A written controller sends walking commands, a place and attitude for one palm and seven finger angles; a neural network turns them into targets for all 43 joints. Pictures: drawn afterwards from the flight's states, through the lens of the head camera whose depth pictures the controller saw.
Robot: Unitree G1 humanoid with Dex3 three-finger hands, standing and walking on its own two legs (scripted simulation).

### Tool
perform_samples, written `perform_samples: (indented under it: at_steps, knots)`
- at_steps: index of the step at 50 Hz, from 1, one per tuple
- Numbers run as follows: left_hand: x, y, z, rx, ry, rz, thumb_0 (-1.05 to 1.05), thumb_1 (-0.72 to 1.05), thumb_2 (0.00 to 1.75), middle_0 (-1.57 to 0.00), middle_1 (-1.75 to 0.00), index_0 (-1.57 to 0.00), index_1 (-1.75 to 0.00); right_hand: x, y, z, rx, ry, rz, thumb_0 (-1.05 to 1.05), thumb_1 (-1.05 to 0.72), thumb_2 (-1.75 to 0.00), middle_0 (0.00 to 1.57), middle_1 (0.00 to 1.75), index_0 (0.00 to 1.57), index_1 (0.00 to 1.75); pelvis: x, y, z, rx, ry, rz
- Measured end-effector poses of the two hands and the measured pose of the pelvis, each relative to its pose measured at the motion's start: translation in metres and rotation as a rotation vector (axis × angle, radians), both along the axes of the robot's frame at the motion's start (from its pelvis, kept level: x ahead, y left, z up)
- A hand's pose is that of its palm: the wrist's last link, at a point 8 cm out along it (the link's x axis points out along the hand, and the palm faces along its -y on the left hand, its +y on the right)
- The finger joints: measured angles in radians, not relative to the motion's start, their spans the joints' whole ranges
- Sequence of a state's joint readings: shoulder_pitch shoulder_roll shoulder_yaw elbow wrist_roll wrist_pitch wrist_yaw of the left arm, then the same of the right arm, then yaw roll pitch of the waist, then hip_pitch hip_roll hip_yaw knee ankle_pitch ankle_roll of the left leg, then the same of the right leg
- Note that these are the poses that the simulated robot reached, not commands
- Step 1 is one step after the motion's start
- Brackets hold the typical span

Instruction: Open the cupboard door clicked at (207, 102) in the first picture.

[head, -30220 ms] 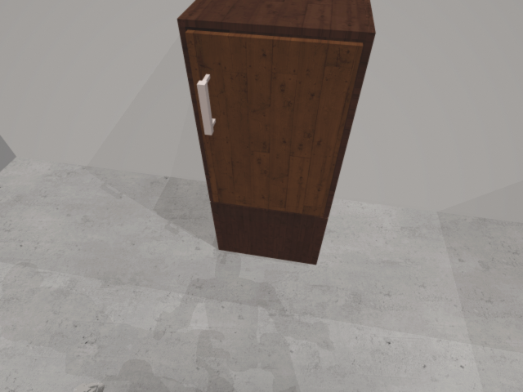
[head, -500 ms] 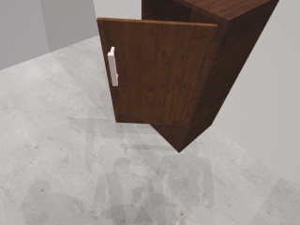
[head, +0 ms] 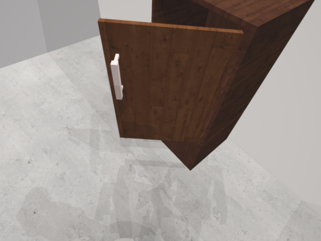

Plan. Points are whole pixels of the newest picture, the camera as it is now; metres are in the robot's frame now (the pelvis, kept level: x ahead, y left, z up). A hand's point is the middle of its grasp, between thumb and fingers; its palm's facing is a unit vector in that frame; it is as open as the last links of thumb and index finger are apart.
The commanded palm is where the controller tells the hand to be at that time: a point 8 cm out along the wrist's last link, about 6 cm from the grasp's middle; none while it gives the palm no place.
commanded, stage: come to a stop and stand still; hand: left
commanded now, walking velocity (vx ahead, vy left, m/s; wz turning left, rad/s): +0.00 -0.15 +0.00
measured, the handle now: (118, 77) +0.58 +0.18 +0.03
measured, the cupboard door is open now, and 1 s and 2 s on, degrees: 47 47 47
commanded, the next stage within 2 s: look again from close up in 0.94 s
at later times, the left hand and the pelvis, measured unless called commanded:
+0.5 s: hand out of the picture -0.02 +0.15 -0.16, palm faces +0.00 -0.98 -0.21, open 7.4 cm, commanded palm none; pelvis -0.05 -0.03 +0.01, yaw -2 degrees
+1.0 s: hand out of the picture -0.05 +0.09 -0.17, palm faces +0.04 -0.99 -0.14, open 7.4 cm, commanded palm none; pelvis -0.04 -0.06 +0.01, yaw -1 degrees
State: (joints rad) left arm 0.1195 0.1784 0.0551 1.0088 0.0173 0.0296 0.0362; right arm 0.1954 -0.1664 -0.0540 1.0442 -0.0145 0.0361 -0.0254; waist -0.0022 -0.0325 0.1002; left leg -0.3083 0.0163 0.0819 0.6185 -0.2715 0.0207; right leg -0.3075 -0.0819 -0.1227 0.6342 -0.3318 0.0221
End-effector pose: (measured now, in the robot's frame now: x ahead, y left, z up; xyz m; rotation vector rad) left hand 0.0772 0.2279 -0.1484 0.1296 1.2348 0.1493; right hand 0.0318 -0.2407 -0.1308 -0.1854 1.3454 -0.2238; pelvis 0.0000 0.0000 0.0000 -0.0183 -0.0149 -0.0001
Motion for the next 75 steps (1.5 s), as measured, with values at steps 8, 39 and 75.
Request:
perform_samples:
  at_steps: [8,39,75]
  knots:
    - [-0.050,0.028,0.008,0.014,0.107,0.039,0.00,0.91,0.90,-0.20,-0.30,-0.20,-0.30,0.024,0.022,0.020,-0.017,-0.106,0.060,0.00,-0.91,-0.90,0.20,0.30,0.20,0.30,-0.009,0.012,0.013,-0.011,0.020,-0.016]
    - [-0.126,-0.073,0.011,-0.025,0.183,-0.002,0.02,0.93,0.90,-0.20,-0.30,-0.20,-0.30,-0.144,-0.026,-0.002,0.091,0.194,-0.079,0.00,-0.91,-0.90,0.20,0.30,0.20,0.30,-0.050,-0.057,0.013,0.014,-0.013,-0.015]
    - [-0.082,-0.006,0.017,0.064,0.054,-0.056,0.01,0.91,0.90,-0.20,-0.30,-0.20,-0.30,-0.026,-0.009,0.003,0.047,-0.126,0.040,0.00,-0.92,-0.90,0.20,0.30,0.20,0.30,-0.036,-0.020,0.007,0.014,-0.001,-0.047]
